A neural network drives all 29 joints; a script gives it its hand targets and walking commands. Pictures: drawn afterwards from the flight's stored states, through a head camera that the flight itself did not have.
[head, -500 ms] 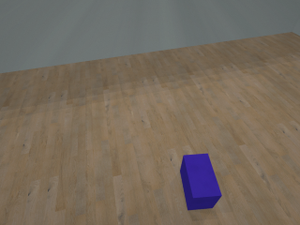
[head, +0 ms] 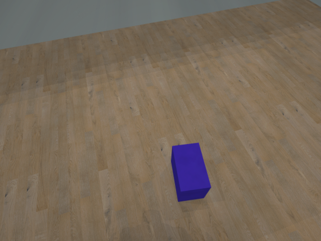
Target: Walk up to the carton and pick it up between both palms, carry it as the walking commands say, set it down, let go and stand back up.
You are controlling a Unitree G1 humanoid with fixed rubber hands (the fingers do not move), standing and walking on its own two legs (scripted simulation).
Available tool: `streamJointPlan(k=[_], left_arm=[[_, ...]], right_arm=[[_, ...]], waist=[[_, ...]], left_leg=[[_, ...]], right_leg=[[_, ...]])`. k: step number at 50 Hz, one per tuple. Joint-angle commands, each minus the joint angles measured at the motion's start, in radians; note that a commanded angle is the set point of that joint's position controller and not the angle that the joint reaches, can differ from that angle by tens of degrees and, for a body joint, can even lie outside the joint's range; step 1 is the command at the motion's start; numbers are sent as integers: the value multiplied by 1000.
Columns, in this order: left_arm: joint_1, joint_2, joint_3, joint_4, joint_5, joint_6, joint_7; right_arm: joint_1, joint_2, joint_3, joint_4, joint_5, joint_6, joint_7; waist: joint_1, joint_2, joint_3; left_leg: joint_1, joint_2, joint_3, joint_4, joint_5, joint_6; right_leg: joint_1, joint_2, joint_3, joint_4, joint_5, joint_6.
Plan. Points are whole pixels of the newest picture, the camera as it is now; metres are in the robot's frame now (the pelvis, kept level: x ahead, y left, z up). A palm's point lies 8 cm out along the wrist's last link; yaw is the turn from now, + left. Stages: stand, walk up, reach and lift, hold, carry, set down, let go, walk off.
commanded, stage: walk up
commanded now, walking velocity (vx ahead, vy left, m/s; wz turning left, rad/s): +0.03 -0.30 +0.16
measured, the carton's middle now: (188, 172) +0.52 -0.13 -0.65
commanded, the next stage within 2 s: none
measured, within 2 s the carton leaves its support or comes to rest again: neither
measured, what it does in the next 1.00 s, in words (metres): steps to the right: left foot, then right foot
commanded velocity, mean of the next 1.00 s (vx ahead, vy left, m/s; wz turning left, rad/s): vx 0.06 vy -0.17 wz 0.07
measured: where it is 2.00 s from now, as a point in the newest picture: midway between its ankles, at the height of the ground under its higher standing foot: outside the picture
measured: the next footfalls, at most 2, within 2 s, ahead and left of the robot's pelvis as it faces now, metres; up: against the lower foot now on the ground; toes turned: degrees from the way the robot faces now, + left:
left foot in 0.30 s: +0.07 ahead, +0.05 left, +0.00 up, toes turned +8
right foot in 0.64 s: +0.06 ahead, -0.27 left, +0.00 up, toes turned -5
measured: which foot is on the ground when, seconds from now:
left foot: up 0.00-0.28, down 0.30-0.64, up 0.66-1.00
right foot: down 0.00-0.32, up 0.34-0.62, down 0.64-1.00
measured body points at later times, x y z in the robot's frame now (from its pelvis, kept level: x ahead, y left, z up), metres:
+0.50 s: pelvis +0.02 -0.09 +0.01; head +0.03 -0.09 +0.46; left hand +0.09 +0.16 -0.12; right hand +0.09 -0.36 -0.12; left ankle +0.03 +0.04 -0.72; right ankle -0.04 -0.21 -0.64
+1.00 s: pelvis +0.06 -0.18 +0.01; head +0.08 -0.23 +0.46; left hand +0.13 +0.07 -0.09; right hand +0.14 -0.43 -0.15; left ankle +0.02 -0.04 -0.65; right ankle +0.02 -0.27 -0.72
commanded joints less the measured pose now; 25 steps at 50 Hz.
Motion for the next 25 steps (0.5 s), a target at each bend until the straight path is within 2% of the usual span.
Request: streamJointPlan(k=[1, 2, 3, 4, 5, 6, 9, 10, 11, 12, 13, 14, 15, 16, 17, 18, 19, 21, 23, 24, 25], left_arm=[[137, 199, 41, -62, 17, -36, 29], [109, 159, 29, -69, 18, -29, 37], [88, 153, 32, -70, 13, -26, 46], [87, 136, 25, -61, 13, -25, 56], [98, 124, 20, -55, 13, -24, 60], [98, 120, 18, -52, 15, -23, 62], [53, 115, 19, -58, 22, -15, 59], [39, 114, 22, -64, 24, -9, 57], [26, 117, 26, -67, 22, -5, 56], [6, 123, 31, -72, 12, -4, 55], [-6, 111, 28, -88, 5, -8, 53], [-24, 51, 11, -135, 9, -11, 43], [-45, 70, 33, -131, 13, 9, 36], [-77, 89, 46, -115, 16, 26, 33], [-94, 109, 51, -104, 11, 35, 28], [-112, 111, 44, -102, 15, 39, 20], [-133, 118, 42, -105, 20, 42, 14], [-142, 111, 33, -115, 13, 36, 13], [-132, 97, 16, -114, 2, 19, 14], [-125, 82, 6, -106, 0, 8, 14], [-104, 75, -2, -95, 2, -4, 8]], right_arm=[[3, -48, -75, -83, -50, 15, -3], [-36, -69, -89, -74, -40, 20, 1], [-15, -65, -88, -65, -31, 19, 11], [-2, -57, -88, -58, -26, 15, 17], [1, -49, -85, -53, -23, 14, 17], [3, -44, -84, -47, -20, 13, 16], [-10, -32, -69, -42, -10, 11, 4], [1, -28, -64, -37, -7, 9, 0], [33, -24, -59, -24, -7, 5, -3], [126, -38, -63, 4, -9, -2, -10], [238, -100, -81, 29, -20, -12, -20], [303, -248, -117, 31, -44, -15, -30], [262, -287, -128, 17, -46, -4, -26], [216, -263, -129, 20, -40, -3, -29], [129, -210, -118, 5, -35, -4, -22], [65, -193, -114, -17, -35, -2, -19], [37, -190, -113, -33, -37, -5, -17], [29, -193, -114, -36, -41, -14, -12], [36, -194, -116, -18, -42, -25, 3], [49, -189, -116, -9, -41, -30, 12], [56, -196, -118, -6, -37, -33, 23]], waist=[[65, -171, -218], [62, -171, -167], [66, -203, -157], [69, -223, -165], [78, -237, -179], [85, -249, -188], [79, -236, -187], [64, -218, -185], [33, -174, -185], [-19, -120, -201], [-81, -16, -223], [-92, 329, -190], [-68, 263, -157], [-41, 130, -84], [-35, 64, 6], [-31, 82, 85], [-27, 113, 129], [-22, 145, 127], [-28, 162, 85], [-40, 185, 54], [-42, 218, 5]], left_leg=[[-348, -103, 21, 678, -386, 68], [-359, -94, 26, 697, -294, 62], [-375, -89, 45, 660, -282, 53], [-379, -99, 64, 632, -275, 45], [-371, -112, 88, 609, -280, 43], [-356, -114, 103, 576, -289, 42], [-240, -118, 126, 364, -303, 55], [-181, -121, 138, 266, -267, 62], [-102, -125, 160, 122, -159, 70], [15, -136, 184, -23, -32, 74], [205, -49, 70, -103, 110, 107], [340, 305, -427, -168, 456, 205], [269, 432, -650, -211, 525, 323], [139, 424, -601, -272, 353, 339], [19, 349, -497, -331, 87, 333], [-58, 304, -457, -387, -174, 309], [-101, 264, -428, -416, -289, 288], [-81, 211, -342, -396, -237, 244], [-16, 169, -266, -358, -127, 223], [14, 155, -234, -351, -143, 222], [34, 154, -224, -359, -235, 229]], right_leg=[[339, -253, 56, -183, 612, -132], [312, -200, 2, -196, 537, -153], [359, -182, -25, -172, 589, -158], [396, -162, -51, -133, 718, -160], [410, -162, -62, -122, 786, -174], [406, -168, -63, -112, 796, -193], [333, -154, -45, -92, 733, -221], [296, -146, -44, -79, 685, -218], [263, -129, -52, -44, 604, -199], [223, -91, -71, 34, 512, -165], [67, -49, -87, 176, 346, -114], [-264, 90, -115, 419, -188, -36], [-333, 127, 9, 612, -398, 2], [-305, 68, 79, 680, -361, 4], [-285, 42, 90, 682, -264, -6], [-293, 25, 78, 678, -192, -15], [-286, 14, 70, 688, -143, -11], [-259, 10, 50, 577, -107, -1], [-196, 8, 19, 401, -105, -2], [-155, 10, -2, 323, -115, -2], [-97, 8, -22, 253, -136, -5]])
